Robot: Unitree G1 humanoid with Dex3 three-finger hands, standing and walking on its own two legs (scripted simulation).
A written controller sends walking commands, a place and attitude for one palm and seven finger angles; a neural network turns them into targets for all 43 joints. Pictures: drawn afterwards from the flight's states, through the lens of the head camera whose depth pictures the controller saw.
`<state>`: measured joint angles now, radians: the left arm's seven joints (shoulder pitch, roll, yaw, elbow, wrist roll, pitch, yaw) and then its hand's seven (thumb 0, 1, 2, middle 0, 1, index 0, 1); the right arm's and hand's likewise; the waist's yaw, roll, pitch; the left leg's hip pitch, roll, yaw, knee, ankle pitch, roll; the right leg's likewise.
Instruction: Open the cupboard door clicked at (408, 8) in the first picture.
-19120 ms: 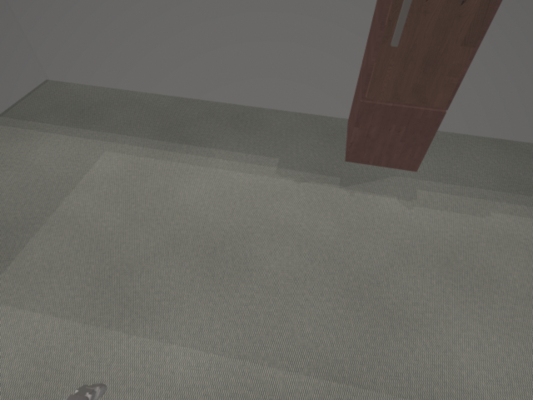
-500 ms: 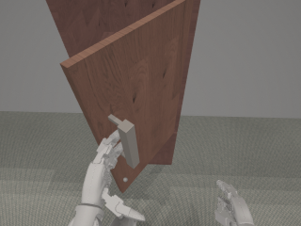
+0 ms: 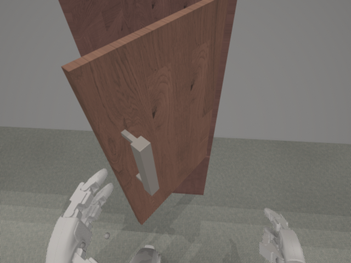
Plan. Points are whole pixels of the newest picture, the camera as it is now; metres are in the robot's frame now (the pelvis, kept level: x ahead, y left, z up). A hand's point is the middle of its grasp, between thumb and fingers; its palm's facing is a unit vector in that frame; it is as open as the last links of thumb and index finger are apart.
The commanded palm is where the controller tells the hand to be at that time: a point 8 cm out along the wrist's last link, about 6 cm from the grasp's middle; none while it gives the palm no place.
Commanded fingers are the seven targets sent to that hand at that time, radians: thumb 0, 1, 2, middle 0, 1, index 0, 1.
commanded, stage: slide the hand sideways off the handle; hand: left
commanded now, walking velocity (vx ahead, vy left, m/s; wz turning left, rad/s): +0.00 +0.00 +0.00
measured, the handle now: (140, 164) +0.30 +0.10 +0.10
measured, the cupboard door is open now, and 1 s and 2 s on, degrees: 53 53 53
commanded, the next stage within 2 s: draw the hand back to the body in 0.04 s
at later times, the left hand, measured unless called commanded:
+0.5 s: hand (71, 230) +0.16 +0.18 +0.13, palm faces -0.04 -1.00 -0.05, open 16.3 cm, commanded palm +0.13 +0.23 +0.14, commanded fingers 0.00 -0.50 0.30 -0.15 -0.30 -0.15 -0.30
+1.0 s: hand (10, 199) +0.18 +0.26 +0.18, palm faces +0.28 -0.89 -0.37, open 13.2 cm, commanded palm +0.14 +0.30 +0.21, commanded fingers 0.00 0.34 0.66 -0.18 -0.30 -0.18 -0.30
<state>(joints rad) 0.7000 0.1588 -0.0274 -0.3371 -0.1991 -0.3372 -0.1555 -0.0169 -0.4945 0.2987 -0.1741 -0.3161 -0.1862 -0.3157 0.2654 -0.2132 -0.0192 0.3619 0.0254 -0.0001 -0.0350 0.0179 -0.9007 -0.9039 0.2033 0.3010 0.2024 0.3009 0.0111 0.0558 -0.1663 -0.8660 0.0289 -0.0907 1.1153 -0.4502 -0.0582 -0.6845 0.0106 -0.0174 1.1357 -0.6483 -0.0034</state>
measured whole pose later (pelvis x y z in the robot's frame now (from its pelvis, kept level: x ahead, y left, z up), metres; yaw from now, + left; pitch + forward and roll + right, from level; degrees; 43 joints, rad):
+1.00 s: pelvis +0.01 +0.04 +0.06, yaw -1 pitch +1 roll -2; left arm 0.63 0.33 0.16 -0.51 -0.05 0.00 0.12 -0.01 0.01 0.52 -0.17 -0.31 -0.18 -0.30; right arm 0.25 -0.21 0.08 0.48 0.02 -0.09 -0.13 0.02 -0.90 -0.90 0.21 0.30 0.20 0.30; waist 0.05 0.05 -0.09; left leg -0.46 0.01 -0.04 0.74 -0.31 0.00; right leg -0.26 -0.02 0.02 0.67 -0.44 0.05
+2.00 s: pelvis +0.02 +0.02 +0.09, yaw -1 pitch -1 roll -1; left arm 0.48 0.38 0.41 -0.42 -0.06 -0.12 0.09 0.01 0.89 0.90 -0.21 -0.31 -0.21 -0.30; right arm 0.15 -0.24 0.01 0.59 0.00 -0.02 -0.09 0.02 -0.90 -0.90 0.21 0.30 0.20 0.30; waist 0.03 0.07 0.02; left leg -0.26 0.05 -0.04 0.47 -0.20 -0.03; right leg -0.06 0.00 0.01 0.38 -0.30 0.02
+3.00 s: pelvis -0.18 +0.05 +0.07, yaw -1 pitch +1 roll -2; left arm 0.54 0.42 0.41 -0.57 -0.06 -0.23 0.14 0.01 0.89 0.90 -0.21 -0.31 -0.21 -0.30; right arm 0.14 -0.18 0.00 0.64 -0.01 -0.09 -0.03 0.02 -0.90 -0.90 0.21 0.30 0.21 0.30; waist 0.05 0.02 0.02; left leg -0.61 0.02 0.03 0.82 -0.31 -0.04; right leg -0.21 0.05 0.00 0.58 -0.37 -0.02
